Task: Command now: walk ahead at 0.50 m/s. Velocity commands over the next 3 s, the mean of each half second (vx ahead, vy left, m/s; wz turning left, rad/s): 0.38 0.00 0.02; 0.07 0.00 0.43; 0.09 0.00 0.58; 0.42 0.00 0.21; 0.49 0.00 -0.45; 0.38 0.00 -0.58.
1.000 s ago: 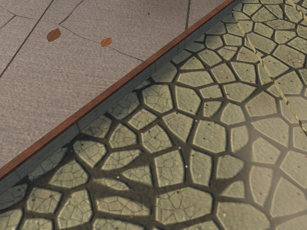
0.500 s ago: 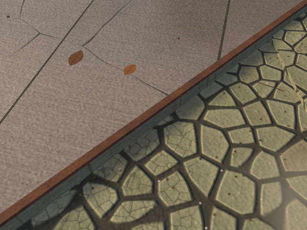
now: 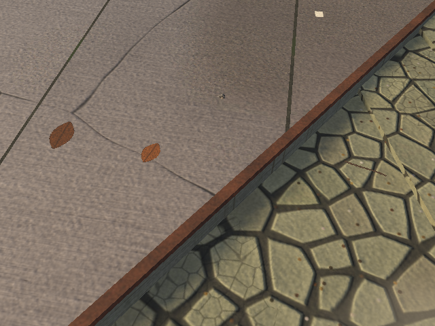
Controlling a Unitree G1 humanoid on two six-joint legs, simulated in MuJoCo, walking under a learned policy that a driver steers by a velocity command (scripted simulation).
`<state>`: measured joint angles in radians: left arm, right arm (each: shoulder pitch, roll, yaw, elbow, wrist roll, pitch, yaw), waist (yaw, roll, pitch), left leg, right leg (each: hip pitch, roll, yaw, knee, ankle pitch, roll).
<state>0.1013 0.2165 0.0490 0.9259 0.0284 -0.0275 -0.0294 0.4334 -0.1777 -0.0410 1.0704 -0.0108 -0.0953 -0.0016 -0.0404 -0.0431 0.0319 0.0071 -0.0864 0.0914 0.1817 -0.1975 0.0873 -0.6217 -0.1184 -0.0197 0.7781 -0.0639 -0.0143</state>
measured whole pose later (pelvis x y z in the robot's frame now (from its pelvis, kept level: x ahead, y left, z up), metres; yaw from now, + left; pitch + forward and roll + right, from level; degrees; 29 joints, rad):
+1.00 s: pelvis +0.29 -0.03 -0.01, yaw +16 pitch +1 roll -1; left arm 0.14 0.24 0.06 0.89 0.02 0.04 0.04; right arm 0.21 -0.25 -0.08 0.91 -0.02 0.02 -0.02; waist -0.03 -0.02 0.07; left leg -0.32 -0.11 -0.05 0.42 -0.12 0.10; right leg -0.48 -0.02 0.05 0.96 -0.41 0.04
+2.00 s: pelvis +0.40 +0.09 +0.00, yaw +38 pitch +0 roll +0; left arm 0.28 0.26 0.06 0.89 0.03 -0.01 -0.05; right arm 0.32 -0.22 -0.03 0.93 -0.03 -0.08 0.00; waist 0.01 -0.05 0.02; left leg -0.02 -0.07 0.09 0.25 -0.24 0.08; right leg -0.67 -0.06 0.02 1.24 -0.24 -0.03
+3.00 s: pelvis +0.94 +0.36 +0.08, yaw +2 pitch +2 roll +0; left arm 0.33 0.30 0.07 0.76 0.01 -0.01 0.01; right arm 0.12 -0.25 0.00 0.64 -0.02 -0.05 -0.03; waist 0.07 -0.01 0.08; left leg -0.43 -0.02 0.08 0.53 -0.13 0.07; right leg -0.41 0.13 0.09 1.30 -0.46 0.01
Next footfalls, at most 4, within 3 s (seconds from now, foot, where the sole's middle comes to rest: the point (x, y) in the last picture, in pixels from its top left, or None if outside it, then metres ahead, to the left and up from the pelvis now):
0.18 right None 0.28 -0.12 -0.78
0.70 left None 0.36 0.05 -0.78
1.22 right None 0.36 -0.15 -0.78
1.74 left None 0.33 0.13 -0.78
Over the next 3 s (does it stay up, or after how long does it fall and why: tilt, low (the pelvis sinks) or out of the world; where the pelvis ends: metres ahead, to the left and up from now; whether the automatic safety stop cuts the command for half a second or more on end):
stays up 0.94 0.36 0.08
